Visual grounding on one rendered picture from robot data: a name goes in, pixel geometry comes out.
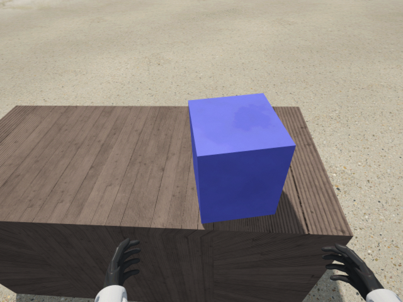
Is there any robot left forearm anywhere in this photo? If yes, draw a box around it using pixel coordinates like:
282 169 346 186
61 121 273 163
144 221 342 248
94 285 128 302

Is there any carton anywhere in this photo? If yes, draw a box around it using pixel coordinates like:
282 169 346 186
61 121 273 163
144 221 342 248
188 93 296 224

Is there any right robot hand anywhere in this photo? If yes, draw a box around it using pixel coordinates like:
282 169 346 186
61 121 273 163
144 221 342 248
321 243 384 300

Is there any left robot hand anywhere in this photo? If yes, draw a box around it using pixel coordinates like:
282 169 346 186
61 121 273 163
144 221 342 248
103 238 141 289

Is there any pedestal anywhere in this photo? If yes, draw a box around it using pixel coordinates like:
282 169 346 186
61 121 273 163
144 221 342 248
0 106 353 302

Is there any robot right forearm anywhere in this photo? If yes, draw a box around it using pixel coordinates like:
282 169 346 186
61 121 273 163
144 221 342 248
366 289 402 302

